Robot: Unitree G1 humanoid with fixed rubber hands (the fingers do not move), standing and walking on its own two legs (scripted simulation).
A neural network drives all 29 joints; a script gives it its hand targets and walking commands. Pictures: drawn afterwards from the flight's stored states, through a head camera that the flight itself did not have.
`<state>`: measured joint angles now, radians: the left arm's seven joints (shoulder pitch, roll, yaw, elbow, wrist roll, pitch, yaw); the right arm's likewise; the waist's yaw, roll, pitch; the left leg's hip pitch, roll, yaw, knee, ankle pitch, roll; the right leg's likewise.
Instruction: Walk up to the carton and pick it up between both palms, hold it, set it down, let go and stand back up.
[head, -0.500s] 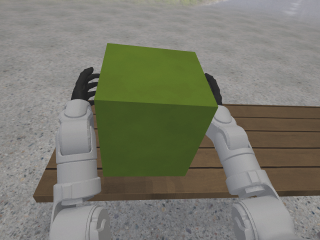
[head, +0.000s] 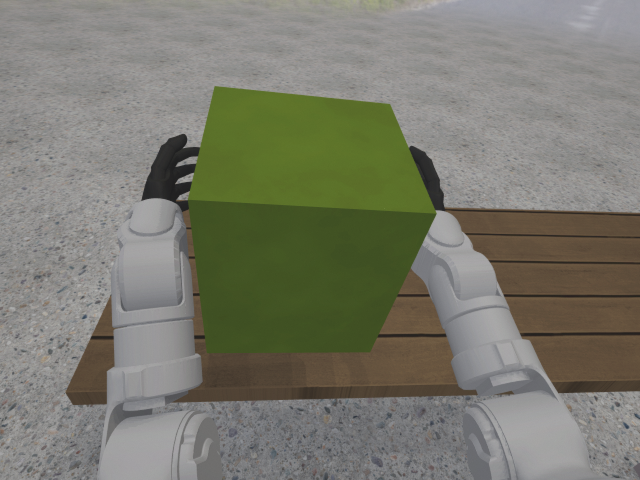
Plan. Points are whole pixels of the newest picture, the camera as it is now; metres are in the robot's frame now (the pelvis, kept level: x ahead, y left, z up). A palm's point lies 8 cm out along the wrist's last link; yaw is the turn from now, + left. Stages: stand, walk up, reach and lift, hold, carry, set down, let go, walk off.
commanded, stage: hold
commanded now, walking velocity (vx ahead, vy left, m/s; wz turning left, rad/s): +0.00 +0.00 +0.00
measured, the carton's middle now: (298, 229) +0.37 +0.01 +0.18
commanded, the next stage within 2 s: none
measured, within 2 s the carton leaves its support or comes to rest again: neither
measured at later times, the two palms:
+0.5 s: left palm (163, 205) +0.36 +0.16 +0.22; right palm (424, 212) +0.36 -0.14 +0.21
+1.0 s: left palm (163, 205) +0.36 +0.16 +0.22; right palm (424, 212) +0.36 -0.14 +0.21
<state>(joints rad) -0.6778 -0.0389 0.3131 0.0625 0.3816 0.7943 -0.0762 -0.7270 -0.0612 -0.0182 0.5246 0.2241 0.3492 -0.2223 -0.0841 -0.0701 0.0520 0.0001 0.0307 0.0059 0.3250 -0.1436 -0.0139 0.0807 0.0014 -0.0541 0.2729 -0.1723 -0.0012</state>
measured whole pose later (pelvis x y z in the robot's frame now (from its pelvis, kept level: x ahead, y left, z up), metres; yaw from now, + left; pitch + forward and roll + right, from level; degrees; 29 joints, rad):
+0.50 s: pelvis +0.00 +0.00 +0.00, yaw +0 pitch -10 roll -1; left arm -0.68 -0.04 0.31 0.06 0.38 0.79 -0.08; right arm -0.73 -0.06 -0.02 0.53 0.22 0.35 -0.22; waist -0.08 -0.07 0.05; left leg 0.00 0.03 0.01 0.32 -0.14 -0.01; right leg 0.08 0.00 -0.05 0.27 -0.17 0.00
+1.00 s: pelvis +0.00 +0.00 +0.00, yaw +0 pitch -10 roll -1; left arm -0.68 -0.04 0.31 0.06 0.38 0.79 -0.08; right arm -0.73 -0.06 -0.02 0.53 0.22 0.35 -0.22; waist -0.08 -0.07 0.05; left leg 0.00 0.03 0.01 0.32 -0.14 -0.01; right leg 0.08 0.00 -0.05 0.27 -0.17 0.00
